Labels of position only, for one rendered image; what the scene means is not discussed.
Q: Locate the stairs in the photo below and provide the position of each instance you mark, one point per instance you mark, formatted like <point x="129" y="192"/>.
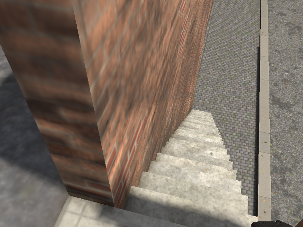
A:
<point x="192" y="182"/>

